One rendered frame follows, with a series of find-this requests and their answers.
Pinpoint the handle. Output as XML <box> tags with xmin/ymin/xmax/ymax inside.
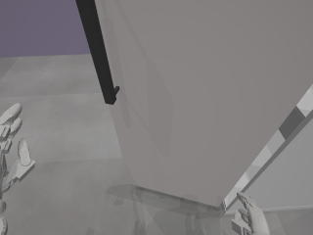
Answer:
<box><xmin>75</xmin><ymin>0</ymin><xmax>120</xmax><ymax>105</ymax></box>

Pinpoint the left robot hand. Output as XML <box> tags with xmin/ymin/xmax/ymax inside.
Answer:
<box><xmin>0</xmin><ymin>103</ymin><xmax>35</xmax><ymax>200</ymax></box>

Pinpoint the fridge door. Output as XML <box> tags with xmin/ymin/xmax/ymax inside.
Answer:
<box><xmin>94</xmin><ymin>0</ymin><xmax>313</xmax><ymax>207</ymax></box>

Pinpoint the right robot hand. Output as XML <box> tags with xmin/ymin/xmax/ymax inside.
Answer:
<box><xmin>231</xmin><ymin>191</ymin><xmax>270</xmax><ymax>235</ymax></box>

